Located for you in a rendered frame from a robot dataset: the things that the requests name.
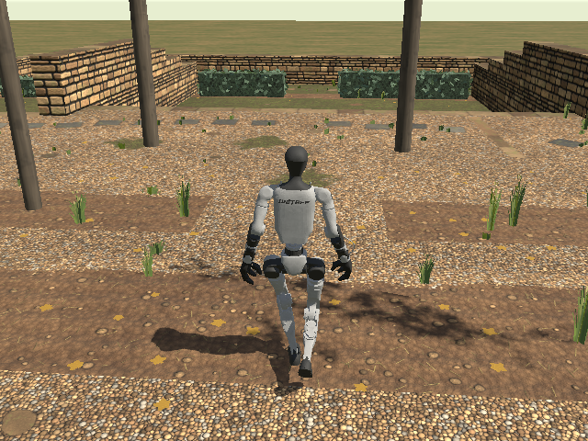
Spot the left robot forearm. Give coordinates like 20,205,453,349
243,222,260,264

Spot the right robot upper arm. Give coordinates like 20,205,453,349
314,187,339,239

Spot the robot left thigh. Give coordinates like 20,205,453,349
263,254,293,310

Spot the right robot forearm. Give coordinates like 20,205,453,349
331,224,350,263

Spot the robot left hand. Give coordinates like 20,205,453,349
240,261,262,285

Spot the left robot upper arm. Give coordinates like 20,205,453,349
251,185,277,236

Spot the robot right hand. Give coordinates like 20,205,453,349
331,259,352,281

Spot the right robot foot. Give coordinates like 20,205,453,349
298,359,312,378

